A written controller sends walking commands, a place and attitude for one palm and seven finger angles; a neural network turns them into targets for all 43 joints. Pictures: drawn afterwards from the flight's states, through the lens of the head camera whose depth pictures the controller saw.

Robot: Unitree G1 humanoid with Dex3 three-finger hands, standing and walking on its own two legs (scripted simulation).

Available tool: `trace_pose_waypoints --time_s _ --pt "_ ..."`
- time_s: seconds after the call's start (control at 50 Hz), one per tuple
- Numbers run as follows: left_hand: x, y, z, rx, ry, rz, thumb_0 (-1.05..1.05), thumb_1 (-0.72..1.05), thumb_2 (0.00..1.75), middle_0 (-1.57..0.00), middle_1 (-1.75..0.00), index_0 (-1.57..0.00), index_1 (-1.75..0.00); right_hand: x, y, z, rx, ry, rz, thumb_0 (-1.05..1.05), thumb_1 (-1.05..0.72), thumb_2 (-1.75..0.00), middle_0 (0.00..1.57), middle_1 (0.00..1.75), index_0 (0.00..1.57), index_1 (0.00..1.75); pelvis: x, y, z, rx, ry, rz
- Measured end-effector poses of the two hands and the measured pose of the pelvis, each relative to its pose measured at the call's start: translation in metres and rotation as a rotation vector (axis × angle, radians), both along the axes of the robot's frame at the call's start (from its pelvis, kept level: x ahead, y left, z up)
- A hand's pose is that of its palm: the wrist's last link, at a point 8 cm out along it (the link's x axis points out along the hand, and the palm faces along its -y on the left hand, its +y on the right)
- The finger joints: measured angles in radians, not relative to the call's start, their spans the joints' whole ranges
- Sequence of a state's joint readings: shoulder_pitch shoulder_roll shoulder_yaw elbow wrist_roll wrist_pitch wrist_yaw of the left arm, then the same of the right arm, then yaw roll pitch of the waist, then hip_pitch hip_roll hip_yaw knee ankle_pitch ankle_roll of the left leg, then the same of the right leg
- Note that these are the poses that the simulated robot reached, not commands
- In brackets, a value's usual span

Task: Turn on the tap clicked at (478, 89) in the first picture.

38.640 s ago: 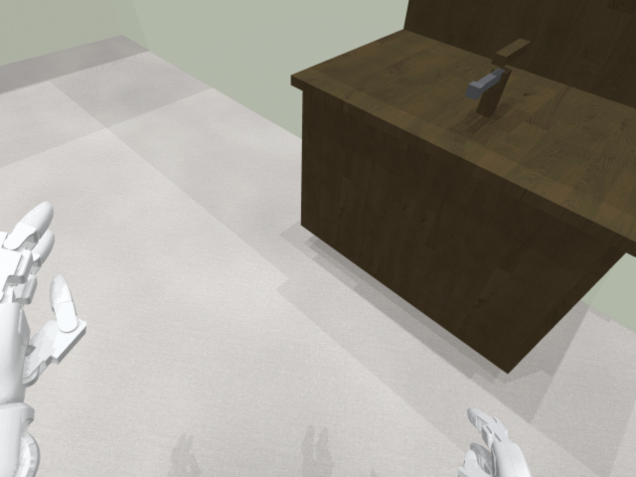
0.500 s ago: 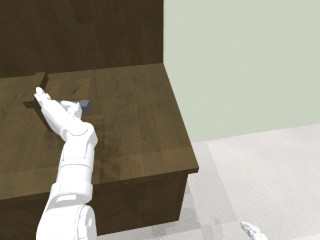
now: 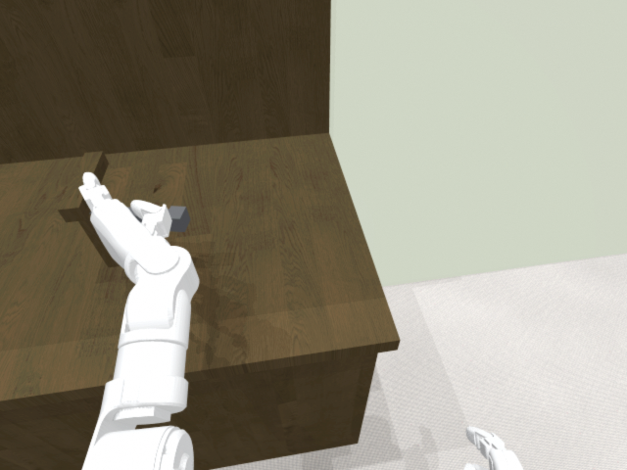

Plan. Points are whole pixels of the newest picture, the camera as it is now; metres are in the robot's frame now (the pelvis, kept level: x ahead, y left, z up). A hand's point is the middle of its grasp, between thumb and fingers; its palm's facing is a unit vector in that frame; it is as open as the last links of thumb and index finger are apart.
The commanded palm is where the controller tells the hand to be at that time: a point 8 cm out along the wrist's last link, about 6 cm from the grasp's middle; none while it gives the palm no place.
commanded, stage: lift the hand up off the lever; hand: left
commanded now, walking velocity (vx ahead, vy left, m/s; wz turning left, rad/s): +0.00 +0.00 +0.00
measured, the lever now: (177, 218) +0.44 +0.25 +0.08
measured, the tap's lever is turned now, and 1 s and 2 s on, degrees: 76 76 76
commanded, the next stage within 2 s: draw the hand back beside the body in 0.28 s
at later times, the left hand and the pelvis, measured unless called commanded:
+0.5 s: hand (181, 206) +0.39 +0.21 +0.16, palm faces +0.60 -0.80 -0.08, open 7.8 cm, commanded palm +0.32 +0.25 +0.16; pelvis +0.00 -0.01 +0.00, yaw -1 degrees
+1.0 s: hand (136, 275) +0.27 +0.22 +0.16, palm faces +0.34 -0.91 -0.24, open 7.6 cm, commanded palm +0.23 +0.27 +0.16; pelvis -0.02 +0.00 +0.01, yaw -2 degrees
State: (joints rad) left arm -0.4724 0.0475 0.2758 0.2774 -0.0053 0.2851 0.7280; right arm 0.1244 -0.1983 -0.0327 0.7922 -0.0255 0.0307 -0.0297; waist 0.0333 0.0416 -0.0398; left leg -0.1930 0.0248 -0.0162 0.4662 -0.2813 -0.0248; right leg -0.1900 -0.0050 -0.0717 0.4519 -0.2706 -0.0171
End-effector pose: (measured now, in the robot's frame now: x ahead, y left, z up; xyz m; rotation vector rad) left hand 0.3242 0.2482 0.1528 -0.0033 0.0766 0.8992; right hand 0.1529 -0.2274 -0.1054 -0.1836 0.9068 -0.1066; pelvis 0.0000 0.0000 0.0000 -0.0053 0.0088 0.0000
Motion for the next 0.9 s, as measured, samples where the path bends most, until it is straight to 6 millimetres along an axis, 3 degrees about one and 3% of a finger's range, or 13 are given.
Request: trace_pose_waypoints --time_s 0.2,0.4,0.52,0.62,0.78,0.9 --pt "-0.002 0.002 0.01 0.008 0.016 0.007 0.02 0.9 0.9 -0.15 -0.15 -0.15 -0.15 0.02 0.007 0.009 0.0 -0.055 0.051 0.01 -0.9 -0.89 0.2 0.3 0.2 0.3 -0.007 -0.006 0.001 -0.001 -0.01 0.017" --pt "0.01 -0.001 0.004 -0.001 0.03 0.008 0.02 0.9 0.9 -0.15 -0.15 -0.15 -0.15 0.011 -0.003 0.003 -0.006 -0.016 0.023 0.01 -0.9 -0.89 0.2 0.3 0.2 0.3 -0.002 -0.008 0.001 0.0 0.007 0.01" --pt "0.013 -0.011 0.008 0.079 -0.012 -0.328 0.02 0.9 0.9 -0.14 -0.15 -0.15 -0.15 -0.006 -0.018 0.003 -0.014 0.003 -0.073 0.01 -0.9 -0.89 0.2 0.3 0.2 0.3 0.004 -0.008 0.002 0.005 -0.015 -0.023" --pt "-0.006 -0.008 0.004 0.08 -0.031 -0.52 0.02 0.9 0.89 -0.15 -0.16 -0.16 -0.16 -0.017 -0.028 0.008 -0.021 -0.027 -0.132 0.01 -0.9 -0.89 0.2 0.3 0.2 0.3 0.006 -0.008 0.003 0.002 -0.04 -0.046" --pt "-0.065 0.028 0.004 0.297 -0.036 -0.501 0.02 0.9 0.89 -0.16 -0.18 -0.17 -0.18 -0.023 -0.028 0.014 -0.024 -0.087 -0.077 0.01 -0.9 -0.89 0.2 0.3 0.2 0.3 -0.001 -0.005 0.004 -0.002 -0.078 -0.036" --pt "-0.083 0.023 0.014 0.341 -0.111 -0.525 0.02 0.9 0.9 -0.17 -0.2 -0.17 -0.2 -0.016 -0.014 0.016 -0.016 -0.106 -0.018 0.01 -0.9 -0.89 0.2 0.3 0.2 0.3 -0.012 -0.001 0.006 -0.001 -0.095 -0.021"
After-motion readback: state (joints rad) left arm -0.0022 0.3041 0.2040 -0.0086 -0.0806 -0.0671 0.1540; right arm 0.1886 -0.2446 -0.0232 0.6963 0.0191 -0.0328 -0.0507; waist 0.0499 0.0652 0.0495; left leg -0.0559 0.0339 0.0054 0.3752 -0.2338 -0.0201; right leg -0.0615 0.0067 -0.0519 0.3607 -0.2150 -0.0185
